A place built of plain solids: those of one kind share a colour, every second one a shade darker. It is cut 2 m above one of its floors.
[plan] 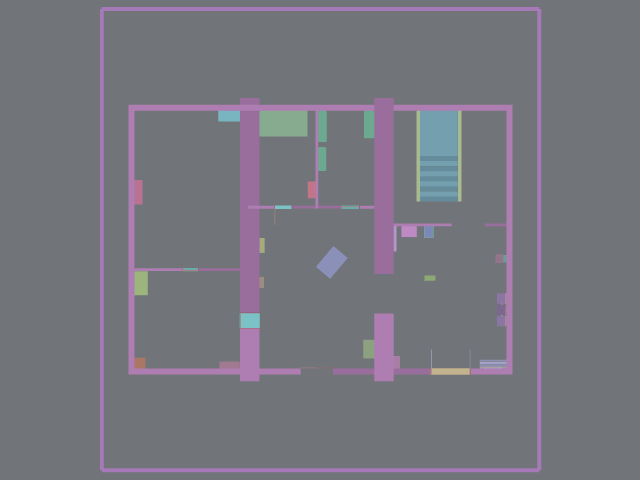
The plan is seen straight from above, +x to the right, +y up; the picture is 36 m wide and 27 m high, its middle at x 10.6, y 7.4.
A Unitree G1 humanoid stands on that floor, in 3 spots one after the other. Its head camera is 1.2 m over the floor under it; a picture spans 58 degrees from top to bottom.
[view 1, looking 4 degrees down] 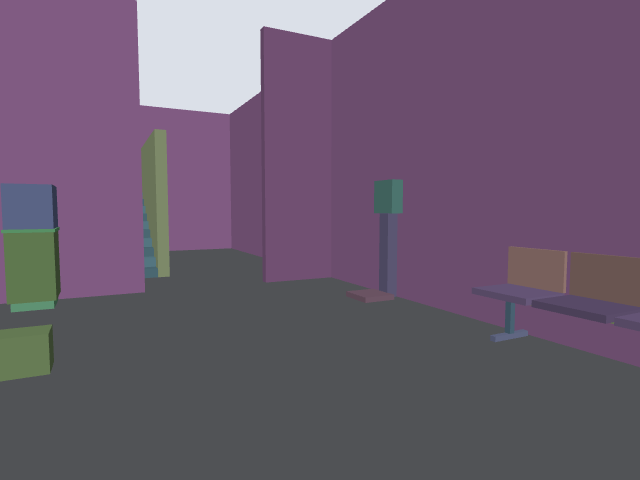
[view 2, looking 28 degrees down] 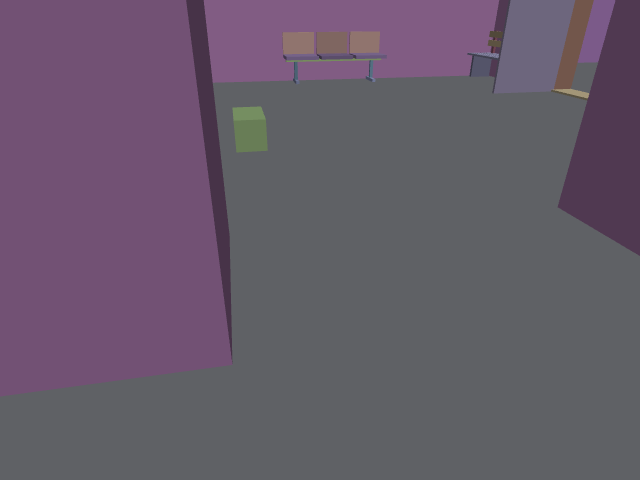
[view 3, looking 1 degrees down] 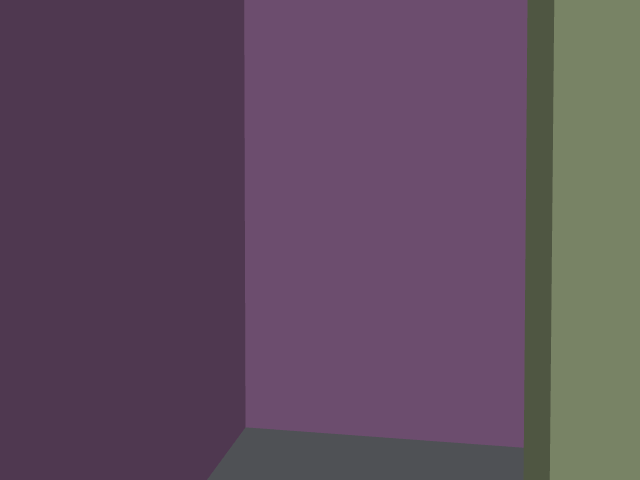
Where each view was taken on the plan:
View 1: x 17.45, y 1.46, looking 63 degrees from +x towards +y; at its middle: wall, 7.56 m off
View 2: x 12.37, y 5.39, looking -11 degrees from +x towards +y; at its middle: ground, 2.56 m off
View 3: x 17.29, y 9.20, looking -171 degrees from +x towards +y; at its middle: wall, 2.57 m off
